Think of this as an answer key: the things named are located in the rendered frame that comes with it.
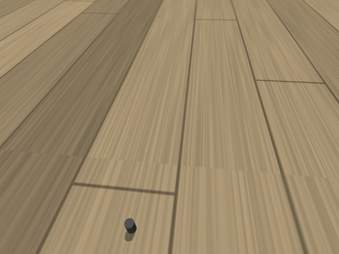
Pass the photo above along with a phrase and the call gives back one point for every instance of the can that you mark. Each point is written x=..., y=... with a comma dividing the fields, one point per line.
x=130, y=225

